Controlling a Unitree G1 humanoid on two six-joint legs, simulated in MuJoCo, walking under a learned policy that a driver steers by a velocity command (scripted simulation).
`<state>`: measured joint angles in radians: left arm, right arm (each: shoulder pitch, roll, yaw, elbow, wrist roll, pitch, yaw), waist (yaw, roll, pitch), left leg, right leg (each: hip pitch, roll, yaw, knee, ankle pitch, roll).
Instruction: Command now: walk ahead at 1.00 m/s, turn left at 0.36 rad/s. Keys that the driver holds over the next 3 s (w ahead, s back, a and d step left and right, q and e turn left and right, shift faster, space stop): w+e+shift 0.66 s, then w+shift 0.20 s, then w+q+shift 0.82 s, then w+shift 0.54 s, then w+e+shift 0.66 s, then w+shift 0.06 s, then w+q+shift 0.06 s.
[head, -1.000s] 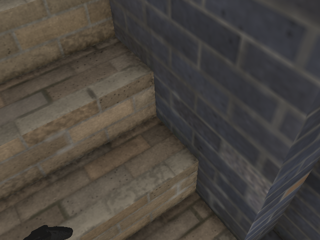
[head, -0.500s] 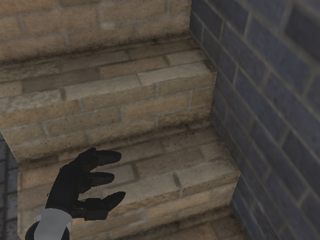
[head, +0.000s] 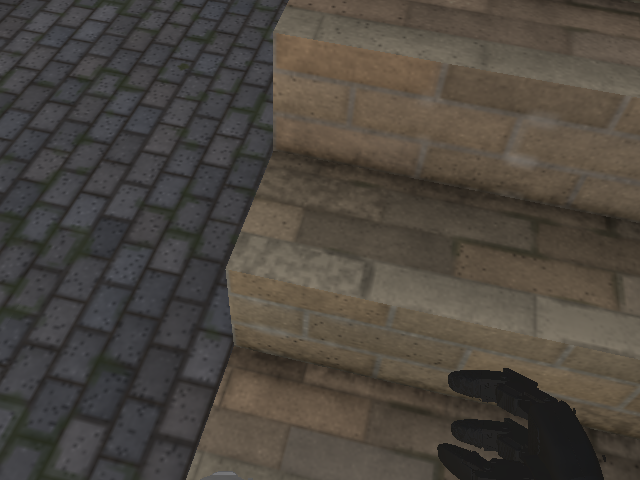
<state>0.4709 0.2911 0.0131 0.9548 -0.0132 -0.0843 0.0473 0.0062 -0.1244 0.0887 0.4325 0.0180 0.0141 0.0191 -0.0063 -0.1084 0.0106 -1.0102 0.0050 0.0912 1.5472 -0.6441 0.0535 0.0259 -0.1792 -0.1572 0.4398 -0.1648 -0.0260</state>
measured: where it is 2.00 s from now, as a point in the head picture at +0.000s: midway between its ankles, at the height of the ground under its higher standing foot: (599, 65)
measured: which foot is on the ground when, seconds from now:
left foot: down 0.00-0.46, up 0.48-0.84, down 0.86-1.00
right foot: down 0.00-0.00, up 0.02-0.42, down 0.44-0.88, up 0.90-1.00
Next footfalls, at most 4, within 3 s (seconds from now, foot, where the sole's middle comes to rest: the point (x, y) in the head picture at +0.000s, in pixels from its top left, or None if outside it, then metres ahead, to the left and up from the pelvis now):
0.44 right None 0.33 -0.12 -0.39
0.86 left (386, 230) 0.63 -0.08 -0.18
1.26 right None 0.50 -0.42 -0.19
1.62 left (484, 25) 0.83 -0.20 0.02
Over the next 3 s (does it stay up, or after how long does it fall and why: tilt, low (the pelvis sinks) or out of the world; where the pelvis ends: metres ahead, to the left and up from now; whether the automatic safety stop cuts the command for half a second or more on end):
stays up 0.78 -0.28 0.80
